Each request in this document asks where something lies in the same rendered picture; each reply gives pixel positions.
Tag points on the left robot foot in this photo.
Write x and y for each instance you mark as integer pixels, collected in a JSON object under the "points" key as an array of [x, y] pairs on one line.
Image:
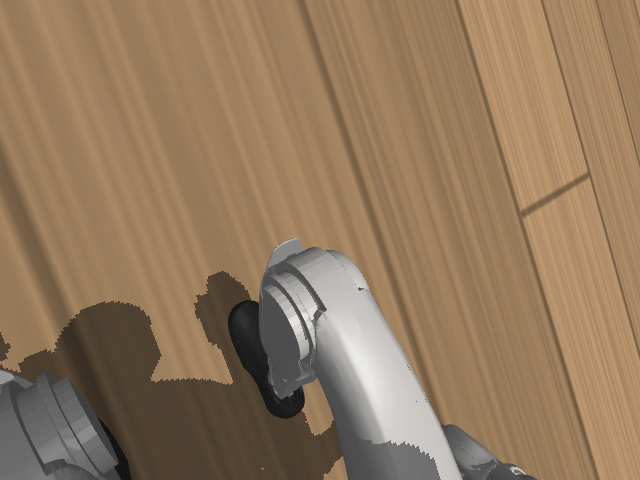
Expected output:
{"points": [[122, 467]]}

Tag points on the right robot hand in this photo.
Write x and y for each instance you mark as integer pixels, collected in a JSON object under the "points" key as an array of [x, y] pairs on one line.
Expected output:
{"points": [[474, 461]]}

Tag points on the right robot foot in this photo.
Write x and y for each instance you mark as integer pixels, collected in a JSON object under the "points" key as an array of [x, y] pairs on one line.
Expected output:
{"points": [[243, 324]]}

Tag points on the right robot arm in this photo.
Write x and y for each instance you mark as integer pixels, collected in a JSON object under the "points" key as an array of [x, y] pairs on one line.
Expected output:
{"points": [[508, 471]]}

